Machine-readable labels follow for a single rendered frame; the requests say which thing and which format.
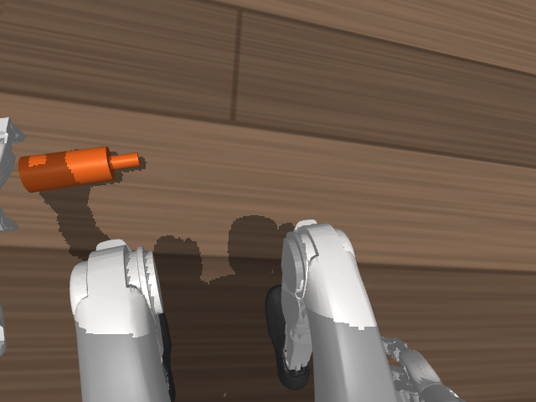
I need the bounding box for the bottle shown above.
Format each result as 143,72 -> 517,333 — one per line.
18,147 -> 140,193

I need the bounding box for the left robot hand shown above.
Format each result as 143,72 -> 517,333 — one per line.
0,117 -> 25,233

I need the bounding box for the right robot foot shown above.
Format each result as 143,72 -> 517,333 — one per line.
265,285 -> 309,390

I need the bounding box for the left robot foot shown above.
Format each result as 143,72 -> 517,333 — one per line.
158,312 -> 176,402

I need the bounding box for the right robot arm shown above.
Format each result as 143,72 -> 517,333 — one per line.
419,384 -> 466,402

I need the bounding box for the right robot hand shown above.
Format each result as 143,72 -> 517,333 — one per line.
381,337 -> 443,402

